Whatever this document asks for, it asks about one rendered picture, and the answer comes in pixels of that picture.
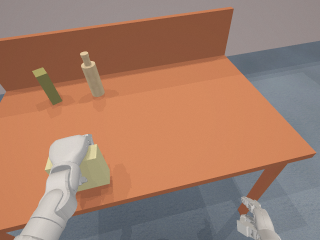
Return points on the robot right forearm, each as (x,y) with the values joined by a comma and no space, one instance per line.
(267,234)

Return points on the left robot hand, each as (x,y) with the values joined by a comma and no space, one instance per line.
(71,149)

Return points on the sponge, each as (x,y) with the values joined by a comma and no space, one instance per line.
(93,167)

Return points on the table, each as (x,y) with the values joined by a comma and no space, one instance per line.
(175,113)

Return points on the right robot hand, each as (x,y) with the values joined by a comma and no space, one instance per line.
(248,225)

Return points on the robot left forearm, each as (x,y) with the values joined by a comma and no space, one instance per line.
(56,206)

